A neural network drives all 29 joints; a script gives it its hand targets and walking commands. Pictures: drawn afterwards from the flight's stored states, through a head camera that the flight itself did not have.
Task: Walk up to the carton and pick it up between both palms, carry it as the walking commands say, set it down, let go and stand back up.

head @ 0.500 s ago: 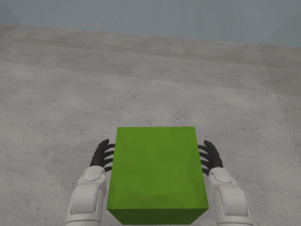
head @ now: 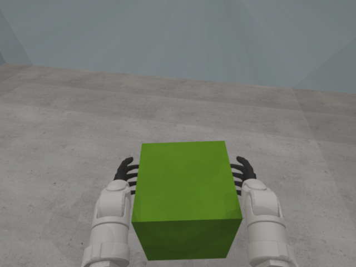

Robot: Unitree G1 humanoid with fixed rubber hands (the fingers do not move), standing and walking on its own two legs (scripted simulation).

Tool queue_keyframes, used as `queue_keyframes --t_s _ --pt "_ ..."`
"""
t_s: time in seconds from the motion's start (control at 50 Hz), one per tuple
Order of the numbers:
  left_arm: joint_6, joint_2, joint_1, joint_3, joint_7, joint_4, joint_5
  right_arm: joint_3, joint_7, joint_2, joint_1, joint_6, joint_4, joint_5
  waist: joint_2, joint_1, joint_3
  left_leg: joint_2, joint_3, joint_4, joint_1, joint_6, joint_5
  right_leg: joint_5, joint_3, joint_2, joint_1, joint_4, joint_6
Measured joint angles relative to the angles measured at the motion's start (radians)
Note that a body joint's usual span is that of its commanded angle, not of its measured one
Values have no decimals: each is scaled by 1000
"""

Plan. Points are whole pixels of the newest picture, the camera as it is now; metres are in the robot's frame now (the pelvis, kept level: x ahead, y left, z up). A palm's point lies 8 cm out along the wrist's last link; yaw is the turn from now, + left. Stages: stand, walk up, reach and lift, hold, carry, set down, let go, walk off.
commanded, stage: hold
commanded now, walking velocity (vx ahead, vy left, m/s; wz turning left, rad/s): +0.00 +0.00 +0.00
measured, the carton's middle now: (185, 202) +0.30 +0.01 -0.02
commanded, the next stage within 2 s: set down in 0.22 s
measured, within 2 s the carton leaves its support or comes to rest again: neither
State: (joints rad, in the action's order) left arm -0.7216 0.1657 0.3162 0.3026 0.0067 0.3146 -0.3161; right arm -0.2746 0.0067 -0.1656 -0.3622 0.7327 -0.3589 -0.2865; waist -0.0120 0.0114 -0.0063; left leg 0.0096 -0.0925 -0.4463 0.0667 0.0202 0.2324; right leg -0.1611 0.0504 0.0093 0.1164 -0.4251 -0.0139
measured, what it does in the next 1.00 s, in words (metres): stands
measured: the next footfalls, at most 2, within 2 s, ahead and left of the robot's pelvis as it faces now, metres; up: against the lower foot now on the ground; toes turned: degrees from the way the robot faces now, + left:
none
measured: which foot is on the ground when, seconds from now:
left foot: down 0.00-1.00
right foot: down 0.00-1.00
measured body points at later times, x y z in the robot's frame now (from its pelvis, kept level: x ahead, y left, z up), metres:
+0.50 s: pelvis +0.02 +0.00 +0.00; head -0.01 -0.01 +0.45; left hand +0.32 +0.16 +0.03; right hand +0.33 -0.14 +0.03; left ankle +0.02 +0.14 -0.74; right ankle +0.06 -0.13 -0.74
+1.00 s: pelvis +0.01 +0.00 -0.01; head +0.10 -0.01 +0.43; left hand +0.34 +0.17 -0.05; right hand +0.35 -0.14 -0.06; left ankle +0.02 +0.14 -0.74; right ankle +0.06 -0.13 -0.74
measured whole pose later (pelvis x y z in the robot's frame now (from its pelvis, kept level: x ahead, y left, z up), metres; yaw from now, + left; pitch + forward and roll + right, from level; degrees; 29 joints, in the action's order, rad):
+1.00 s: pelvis +0.01 +0.00 -0.01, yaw +0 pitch +11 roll +0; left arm -0.35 0.19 0.39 0.41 0.02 0.49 -0.35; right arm -0.37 -0.02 -0.19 -0.39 0.36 -0.49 -0.38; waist -0.02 0.03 -0.02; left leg 0.03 -0.10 -0.60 0.53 0.02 0.27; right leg -0.20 0.08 0.02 0.58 -0.58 -0.02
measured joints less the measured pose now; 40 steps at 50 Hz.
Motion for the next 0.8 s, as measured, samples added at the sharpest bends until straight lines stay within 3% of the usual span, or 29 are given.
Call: queue_keyframes --t_s 0.22,0.42,0.8 --pt "-1 4 13 5 11 25 -32 -16 -9 -3 1 -4 -15 -17 11 2 -8 -4 4 48 -30 0 -15 13 15 6 -24 40 2" --pt "35 9 30 40 24 49 -36 -25 -23 -17 -6 -33 -20 -69 -14 -3 43 0 -11 41 -16 -1 -8 10 9 5 -24 53 1" --pt "258 8 24 51 8 146 -30 -54 -25 -12 9 -262 -105 -86 -5 15 6 9 -5 -22 232 0 11 -17 26 8 237 -32 -1"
